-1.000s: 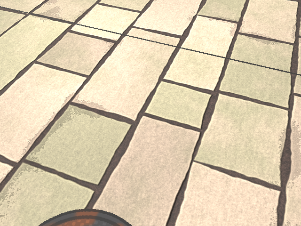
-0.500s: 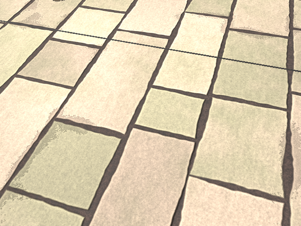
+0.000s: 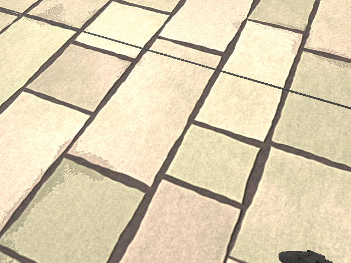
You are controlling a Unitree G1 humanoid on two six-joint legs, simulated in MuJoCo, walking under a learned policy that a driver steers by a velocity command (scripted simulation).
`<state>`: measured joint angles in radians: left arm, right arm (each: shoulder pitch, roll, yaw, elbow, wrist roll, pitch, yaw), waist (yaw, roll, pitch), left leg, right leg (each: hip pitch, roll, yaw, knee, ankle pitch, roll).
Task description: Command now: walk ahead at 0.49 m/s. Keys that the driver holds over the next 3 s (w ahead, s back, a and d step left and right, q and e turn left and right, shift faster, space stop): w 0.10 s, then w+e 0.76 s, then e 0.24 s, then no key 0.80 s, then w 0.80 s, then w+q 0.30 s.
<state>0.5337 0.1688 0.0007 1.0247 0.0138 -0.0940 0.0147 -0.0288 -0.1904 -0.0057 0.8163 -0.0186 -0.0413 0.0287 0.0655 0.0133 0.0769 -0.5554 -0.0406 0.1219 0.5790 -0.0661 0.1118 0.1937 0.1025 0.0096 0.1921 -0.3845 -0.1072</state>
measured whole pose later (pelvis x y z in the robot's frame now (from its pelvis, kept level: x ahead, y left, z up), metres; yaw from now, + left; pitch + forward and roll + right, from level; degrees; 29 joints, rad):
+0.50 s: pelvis +0.27 -0.01 +0.01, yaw -10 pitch +0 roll +1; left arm 0.07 0.19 0.02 0.86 0.02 -0.03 -0.04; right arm 0.45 -0.18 -0.01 1.04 -0.02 -0.11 -0.02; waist -0.05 -0.02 0.06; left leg 0.11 -0.07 0.23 0.20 -0.32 0.06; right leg -0.61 -0.06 -0.08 0.68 -0.01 -0.09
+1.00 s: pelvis +0.52 -0.10 +0.02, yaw -27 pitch +2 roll +0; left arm 0.42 0.25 0.06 0.94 0.01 -0.04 0.01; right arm 0.02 -0.25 -0.02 0.76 -0.03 -0.03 0.01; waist 0.08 0.04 0.06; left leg -0.66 0.06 -0.03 0.74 -0.06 -0.03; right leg -0.04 0.15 0.14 0.32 -0.28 -0.13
